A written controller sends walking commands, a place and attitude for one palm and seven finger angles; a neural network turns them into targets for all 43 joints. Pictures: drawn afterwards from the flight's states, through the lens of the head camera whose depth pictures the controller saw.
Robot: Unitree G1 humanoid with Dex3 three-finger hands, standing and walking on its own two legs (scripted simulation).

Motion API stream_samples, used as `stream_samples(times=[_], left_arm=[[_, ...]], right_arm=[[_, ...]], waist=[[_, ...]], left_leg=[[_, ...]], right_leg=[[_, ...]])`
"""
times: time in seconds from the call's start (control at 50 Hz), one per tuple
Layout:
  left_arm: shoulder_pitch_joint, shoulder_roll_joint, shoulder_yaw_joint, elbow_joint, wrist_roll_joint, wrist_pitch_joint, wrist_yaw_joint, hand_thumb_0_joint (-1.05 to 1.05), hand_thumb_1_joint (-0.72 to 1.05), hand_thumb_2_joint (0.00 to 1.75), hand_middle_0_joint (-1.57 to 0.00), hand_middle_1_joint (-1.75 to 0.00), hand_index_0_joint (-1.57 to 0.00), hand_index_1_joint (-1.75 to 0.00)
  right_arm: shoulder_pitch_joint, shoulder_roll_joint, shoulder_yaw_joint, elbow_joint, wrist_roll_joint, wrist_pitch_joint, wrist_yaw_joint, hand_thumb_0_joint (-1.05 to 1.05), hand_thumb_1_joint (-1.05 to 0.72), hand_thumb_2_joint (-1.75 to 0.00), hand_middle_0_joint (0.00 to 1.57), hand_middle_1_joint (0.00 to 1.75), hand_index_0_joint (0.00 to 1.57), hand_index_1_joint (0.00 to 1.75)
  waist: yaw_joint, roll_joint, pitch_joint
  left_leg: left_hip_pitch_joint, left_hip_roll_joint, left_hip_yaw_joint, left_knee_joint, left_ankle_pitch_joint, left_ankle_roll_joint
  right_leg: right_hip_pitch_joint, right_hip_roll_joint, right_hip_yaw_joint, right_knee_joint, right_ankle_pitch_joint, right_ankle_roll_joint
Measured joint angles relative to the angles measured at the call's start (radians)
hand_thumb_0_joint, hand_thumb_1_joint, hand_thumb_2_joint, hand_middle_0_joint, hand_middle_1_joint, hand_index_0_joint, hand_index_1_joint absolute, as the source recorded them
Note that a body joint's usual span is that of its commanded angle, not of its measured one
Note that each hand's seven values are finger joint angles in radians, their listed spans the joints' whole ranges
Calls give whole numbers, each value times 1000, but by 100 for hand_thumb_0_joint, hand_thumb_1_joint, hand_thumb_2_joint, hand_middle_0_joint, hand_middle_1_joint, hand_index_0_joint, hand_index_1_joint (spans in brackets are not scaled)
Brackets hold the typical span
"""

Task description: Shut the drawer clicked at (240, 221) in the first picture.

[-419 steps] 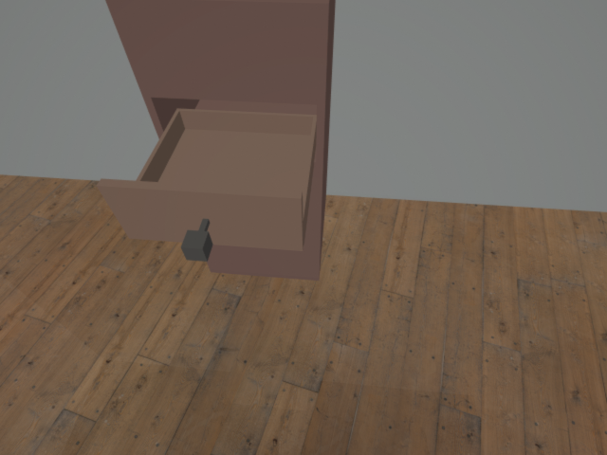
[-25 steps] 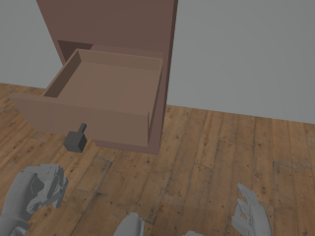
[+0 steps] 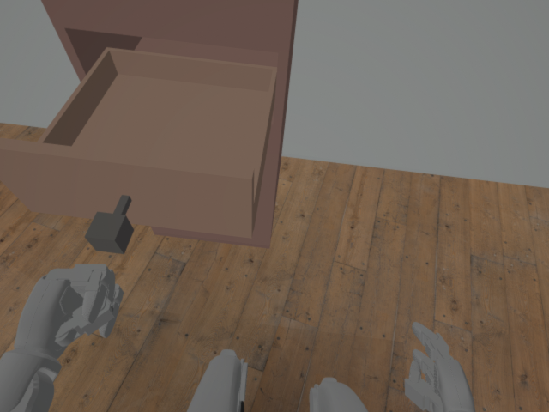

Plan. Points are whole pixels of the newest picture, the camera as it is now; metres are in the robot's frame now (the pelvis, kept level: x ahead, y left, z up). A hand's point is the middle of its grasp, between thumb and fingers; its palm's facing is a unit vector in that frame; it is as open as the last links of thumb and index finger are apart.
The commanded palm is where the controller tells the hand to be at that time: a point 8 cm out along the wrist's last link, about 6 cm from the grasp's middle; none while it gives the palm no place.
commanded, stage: bring the fist close to the handle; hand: left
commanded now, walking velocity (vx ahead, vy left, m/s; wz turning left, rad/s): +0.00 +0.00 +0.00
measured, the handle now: (116, 220) +0.37 +0.27 +0.04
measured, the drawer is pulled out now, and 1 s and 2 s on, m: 0.30 0.30 0.19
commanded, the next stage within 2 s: push the drawer shut in 0.56 s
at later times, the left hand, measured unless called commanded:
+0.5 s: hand (117, 298) +0.25 +0.23 +0.03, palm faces -0.04 -1.00 -0.06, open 3.3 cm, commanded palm +0.24 +0.28 +0.04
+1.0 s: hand (132, 275) +0.29 +0.22 +0.03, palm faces -0.07 -1.00 -0.05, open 3.3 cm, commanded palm +0.28 +0.27 +0.04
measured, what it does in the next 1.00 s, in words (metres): stands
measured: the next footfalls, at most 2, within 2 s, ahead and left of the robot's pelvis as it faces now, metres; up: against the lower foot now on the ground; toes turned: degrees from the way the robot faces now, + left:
none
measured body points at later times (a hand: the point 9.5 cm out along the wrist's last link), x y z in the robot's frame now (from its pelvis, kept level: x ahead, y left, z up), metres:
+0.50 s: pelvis +0.00 -0.01 -0.01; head +0.09 +0.01 +0.43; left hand +0.25 +0.28 +0.04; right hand +0.18 -0.25 -0.09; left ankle +0.07 +0.10 -0.62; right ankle +0.01 -0.13 -0.62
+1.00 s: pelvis +0.00 -0.01 -0.01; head +0.09 +0.01 +0.43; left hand +0.28 +0.27 +0.04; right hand +0.18 -0.26 -0.10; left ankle +0.07 +0.10 -0.62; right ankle +0.01 -0.13 -0.62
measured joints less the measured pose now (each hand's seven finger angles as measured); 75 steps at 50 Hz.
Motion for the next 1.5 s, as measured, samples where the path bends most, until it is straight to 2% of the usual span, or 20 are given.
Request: stream_samples(times=[0.22,0.4,0.62,0.74,0.96,1.2,1.36,1.5], left_arm=[[-74,5,-5,45,17,-3,22,2,90,90,-140,-160,-140,-160],[-44,18,17,12,1,7,27,2,90,90,-140,-160,-140,-160],[-49,20,26,46,-16,-12,-4,2,90,90,-140,-160,-140,-160],[-54,21,19,34,-12,-8,-2,2,90,90,-140,-160,-140,-160],[-170,33,13,108,9,16,12,2,89,90,-140,-160,-141,-160],[-311,45,20,237,23,-9,-15,2,89,90,-140,-160,-150,-160],[-404,62,26,332,44,14,6,2,89,90,-140,-160,-149,-160],[-465,65,34,415,60,-14,12,2,90,90,-140,-160,-147,-160]], right_arm=[[-7,-4,10,-16,-6,37,3,1,-90,-90,20,30,20,30],[0,-3,0,-15,0,70,3,1,-90,-90,20,30,20,30],[-3,-16,-2,-12,3,68,-7,1,-90,-90,20,30,20,30],[-8,-16,-3,-20,3,69,-6,1,-90,-90,20,30,20,30],[-4,-18,15,-19,1,84,-9,1,-90,-90,20,30,20,30],[11,-32,16,17,2,105,-20,1,-90,-90,20,30,20,30],[12,-28,19,22,4,117,-21,1,-90,-90,20,30,20,30],[25,-28,20,30,1,124,-19,1,-90,-90,20,30,20,30]], waist=[[-5,-4,-15],[-10,-1,-17],[-3,2,-22],[-3,2,-23],[-9,0,-21],[-6,-5,-12],[-20,-3,-5],[-29,-6,-4]], left_leg=[[-84,3,1,55,-16,-1],[-88,9,0,55,-21,-6],[-96,9,-7,67,-29,-11],[-93,10,-8,66,-30,-13],[-94,12,-7,61,-26,-16],[-105,11,-7,59,-16,-18],[-94,14,0,41,-4,-19],[-85,18,7,28,-2,-18]], right_leg=[[-87,2,2,62,-20,-1],[-92,9,2,61,-23,-6],[-99,11,-4,73,-33,-12],[-95,12,-6,73,-34,-14],[-101,13,-4,72,-32,-17],[-114,12,-4,77,-26,-19],[-110,14,3,64,-12,-19],[-105,17,10,53,-7,-18]])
